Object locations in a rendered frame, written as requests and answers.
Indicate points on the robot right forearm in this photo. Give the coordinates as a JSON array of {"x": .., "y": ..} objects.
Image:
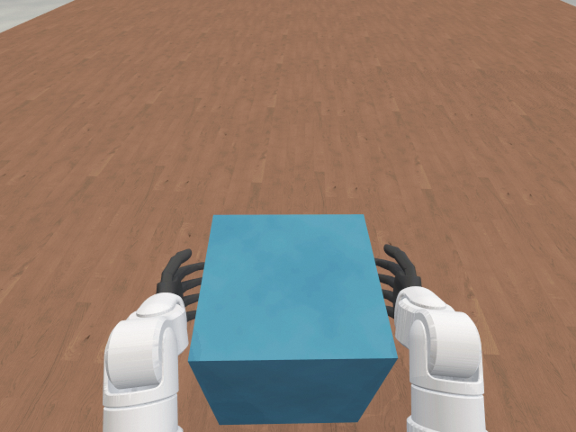
[{"x": 445, "y": 363}]

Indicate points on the robot right hand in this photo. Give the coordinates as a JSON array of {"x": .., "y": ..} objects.
[{"x": 404, "y": 271}]

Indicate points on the robot left forearm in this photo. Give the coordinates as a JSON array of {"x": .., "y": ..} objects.
[{"x": 140, "y": 367}]

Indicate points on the carton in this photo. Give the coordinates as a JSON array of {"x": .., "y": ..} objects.
[{"x": 291, "y": 325}]

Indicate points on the robot left hand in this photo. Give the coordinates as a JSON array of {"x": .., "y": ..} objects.
[{"x": 172, "y": 276}]

